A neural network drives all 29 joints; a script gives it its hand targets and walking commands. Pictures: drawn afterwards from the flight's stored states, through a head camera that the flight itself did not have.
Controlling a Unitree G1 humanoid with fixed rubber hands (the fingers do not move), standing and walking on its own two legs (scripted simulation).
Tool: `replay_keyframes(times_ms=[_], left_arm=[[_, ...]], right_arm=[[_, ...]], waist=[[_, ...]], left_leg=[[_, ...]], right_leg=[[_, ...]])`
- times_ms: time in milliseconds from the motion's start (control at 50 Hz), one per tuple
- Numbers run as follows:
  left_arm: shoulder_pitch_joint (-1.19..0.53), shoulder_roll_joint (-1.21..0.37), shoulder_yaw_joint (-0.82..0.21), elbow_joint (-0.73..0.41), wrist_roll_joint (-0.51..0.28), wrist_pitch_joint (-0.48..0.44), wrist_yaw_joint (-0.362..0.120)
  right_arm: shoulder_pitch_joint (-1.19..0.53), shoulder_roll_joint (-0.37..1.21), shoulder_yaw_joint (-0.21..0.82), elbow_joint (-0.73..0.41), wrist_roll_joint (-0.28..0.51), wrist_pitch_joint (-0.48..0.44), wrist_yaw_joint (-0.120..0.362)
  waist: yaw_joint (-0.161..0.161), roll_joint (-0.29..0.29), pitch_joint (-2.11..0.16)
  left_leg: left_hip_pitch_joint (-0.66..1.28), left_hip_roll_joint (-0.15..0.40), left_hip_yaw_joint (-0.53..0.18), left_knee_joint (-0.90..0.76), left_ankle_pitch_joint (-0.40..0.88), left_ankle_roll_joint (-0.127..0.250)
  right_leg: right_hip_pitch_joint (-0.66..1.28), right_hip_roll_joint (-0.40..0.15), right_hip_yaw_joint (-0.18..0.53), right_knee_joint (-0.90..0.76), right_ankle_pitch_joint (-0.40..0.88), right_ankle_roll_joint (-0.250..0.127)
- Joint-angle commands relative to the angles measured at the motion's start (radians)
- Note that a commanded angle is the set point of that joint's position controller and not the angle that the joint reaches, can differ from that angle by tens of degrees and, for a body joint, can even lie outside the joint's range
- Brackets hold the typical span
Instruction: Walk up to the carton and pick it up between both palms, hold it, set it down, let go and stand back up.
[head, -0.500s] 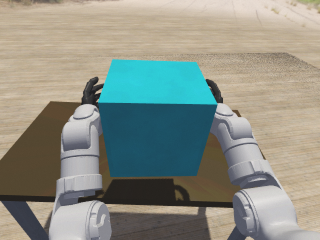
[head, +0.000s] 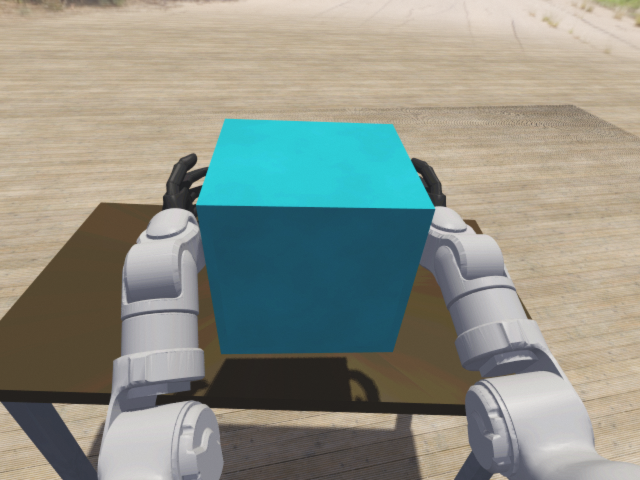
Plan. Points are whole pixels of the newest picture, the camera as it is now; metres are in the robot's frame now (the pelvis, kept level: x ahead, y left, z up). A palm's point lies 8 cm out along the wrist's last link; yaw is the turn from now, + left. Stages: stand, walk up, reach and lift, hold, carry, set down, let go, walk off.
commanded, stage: hold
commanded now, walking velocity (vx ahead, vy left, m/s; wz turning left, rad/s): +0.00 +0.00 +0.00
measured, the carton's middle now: (309, 235) +0.37 +0.02 +0.20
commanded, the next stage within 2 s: set down in 0.40 s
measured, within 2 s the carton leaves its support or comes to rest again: neither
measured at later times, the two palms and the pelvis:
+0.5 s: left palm (183, 217) +0.37 +0.16 +0.22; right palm (430, 217) +0.38 -0.13 +0.22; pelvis +0.00 +0.00 +0.00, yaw +0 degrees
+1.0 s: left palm (214, 219) +0.42 +0.14 +0.19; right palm (430, 237) +0.42 -0.16 +0.16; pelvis +0.02 -0.01 +0.00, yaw +0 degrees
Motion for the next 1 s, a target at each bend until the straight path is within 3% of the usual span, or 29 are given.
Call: replay_keyframes(times_ms=[0, 140, 380, 400, 420, 480, 580, 600, 620, 640, 680, 780, 800, 880, 980], left_arm=[[-0.793, -0.630, -0.669, -0.136, -0.171, -0.059, -0.149], [-0.762, -0.629, -0.675, -0.150, -0.174, -0.056, -0.147], [-0.787, -0.630, -0.677, -0.133, -0.177, -0.059, -0.148], [-0.783, -0.657, -0.601, -0.123, -0.142, -0.090, -0.137], [-0.793, -0.662, -0.594, -0.097, -0.135, -0.100, -0.139], [-0.816, -0.649, -0.522, -0.030, -0.082, -0.145, -0.145], [-0.849, -0.577, -0.319, 0.198, 0.053, -0.221, -0.174], [-0.829, -0.564, -0.293, 0.224, 0.075, -0.235, -0.180], [-0.816, -0.559, -0.262, 0.234, 0.092, -0.249, -0.188], [-0.832, -0.563, -0.269, 0.225, 0.089, -0.267, -0.189], [-0.883, -0.581, -0.301, 0.156, 0.059, -0.317, -0.175], [-0.893, -0.680, -0.501, -0.038, -0.034, -0.412, -0.096], [-0.847, -0.681, -0.514, -0.050, -0.030, -0.410, -0.084], [-0.614, -0.652, -0.508, 0.000, 0.026, -0.347, -0.085], [-0.477, -0.607, -0.465, -0.001, 0.050, -0.276, -0.120]], right_arm=[[-0.991, 0.671, 0.379, -0.552, 0.197, -0.069, 0.088], [-0.969, 0.670, 0.392, -0.559, 0.208, -0.063, 0.084], [-0.992, 0.669, 0.393, -0.560, 0.204, -0.063, 0.084], [-0.951, 0.723, 0.396, -0.501, 0.185, -0.095, 0.097], [-0.961, 0.707, 0.384, -0.487, 0.177, -0.108, 0.099], [-0.996, 0.686, 0.329, -0.401, 0.123, -0.163, 0.120], [-0.987, 0.678, 0.192, -0.134, -0.038, -0.287, 0.185], [-0.956, 0.666, 0.156, -0.072, -0.070, -0.309, 0.199], [-0.943, 0.665, 0.154, -0.061, -0.079, -0.331, 0.211], [-0.935, 0.668, 0.144, -0.039, -0.088, -0.355, 0.219], [-0.948, 0.706, 0.180, -0.056, -0.078, -0.412, 0.235], [-1.041, 0.758, 0.376, -0.263, 0.038, -0.524, 0.240], [-1.010, 0.739, 0.406, -0.263, 0.055, -0.524, 0.235], [-0.927, 0.661, 0.455, -0.302, 0.080, -0.511, 0.205], [-0.910, 0.599, 0.482, -0.376, 0.108, -0.500, 0.174]], waist=[[-0.104, 0.124, -0.472], [-0.107, 0.116, -0.483], [-0.107, 0.112, -0.480], [-0.034, 0.075, -0.493], [-0.056, 0.065, -0.485], [-0.022, 0.090, -0.415], [0.055, 0.070, -0.207], [0.050, 0.065, -0.168], [0.073, 0.044, -0.146], [0.068, 0.041, -0.153], [0.091, 0.026, -0.235], [0.136, 0.077, -0.584], [0.131, 0.078, -0.593], [0.116, 0.034, -0.491], [0.113, -0.010, -0.423]], left_leg=[[0.249, -0.114, -0.034, -0.019, 0.023, 0.022], [0.263, -0.113, -0.036, -0.014, 0.059, 0.019], [0.256, -0.116, -0.036, -0.015, 0.041, 0.021], [0.233, -0.131, -0.024, -0.031, 0.087, 0.026], [0.242, -0.137, -0.021, -0.034, 0.091, 0.026], [0.247, -0.134, -0.016, -0.057, 0.049, 0.026], [0.249, -0.119, 0.027, -0.118, -0.086, 0.061], [0.260, -0.115, 0.033, -0.130, -0.095, 0.064], [0.261, -0.112, 0.041, -0.138, -0.095, 0.076], [0.274, -0.110, 0.044, -0.143, -0.087, 0.075], [0.292, -0.108, 0.051, -0.133, -0.026, 0.078], [0.449, -0.099, 0.039, -0.019, 0.340, 0.041], [0.465, -0.097, 0.032, -0.004, 0.384, 0.037], [0.446, -0.105, 0.029, 0.012, 0.420, 0.042], [0.410, -0.119, 0.036, 0.006, 0.411, 0.056]], right_leg=[[0.395, -0.009, 0.011, -0.062, 0.222, 0.098], [0.410, -0.008, 0.013, -0.053, 0.273, 0.100], [0.395, -0.003, 0.006, -0.058, 0.242, 0.103], [0.462, 0.015, 0.003, -0.058, 0.279, 0.070], [0.474, 0.011, 0.003, -0.050, 0.298, 0.071], [0.441, 0.009, -0.009, -0.076, 0.207, 0.064], [0.308, -0.016, -0.039, -0.127, -0.135, 0.065], [0.290, -0.017, -0.047, -0.134, -0.171, 0.066], [0.296, -0.017, -0.052, -0.133, -0.189, 0.068], [0.298, -0.019, -0.059, -0.128, -0.189, 0.073], [0.316, -0.017, -0.066, -0.106, -0.125, 0.079], [0.364, -0.001, -0.070, -0.050, 0.229, 0.077], [0.367, 0.002, -0.069, -0.045, 0.276, 0.075], [0.422, 0.000, -0.065, -0.042, 0.408, 0.090], [0.494, -0.010, -0.053, -0.020, 0.566, 0.110]])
